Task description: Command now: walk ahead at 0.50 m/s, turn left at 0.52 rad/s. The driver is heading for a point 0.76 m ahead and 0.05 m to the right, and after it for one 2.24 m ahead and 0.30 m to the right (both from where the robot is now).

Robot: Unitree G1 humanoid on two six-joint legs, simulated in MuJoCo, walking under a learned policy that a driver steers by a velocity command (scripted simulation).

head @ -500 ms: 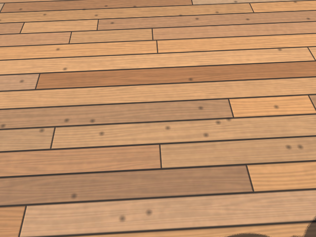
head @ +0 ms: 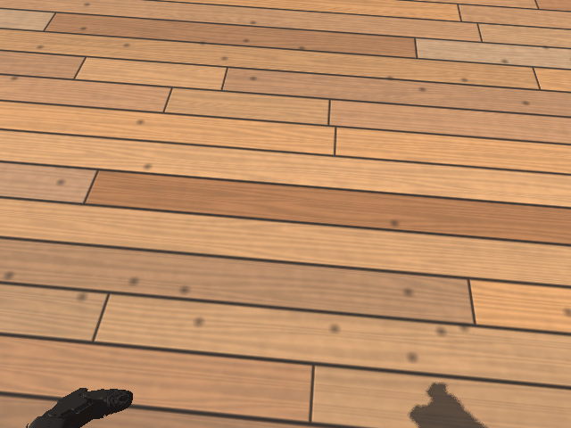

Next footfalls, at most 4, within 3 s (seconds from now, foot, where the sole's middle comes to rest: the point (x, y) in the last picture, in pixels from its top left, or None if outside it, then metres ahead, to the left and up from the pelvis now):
0.04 right None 0.19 -0.13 -0.77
0.52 left None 0.42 0.15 -0.77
1.06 right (312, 328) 0.71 -0.11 -0.77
1.54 left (243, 276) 0.87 0.06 -0.77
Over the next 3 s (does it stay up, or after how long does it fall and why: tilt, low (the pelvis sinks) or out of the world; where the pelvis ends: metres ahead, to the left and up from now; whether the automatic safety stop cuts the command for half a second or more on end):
stays up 0.75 0.07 0.00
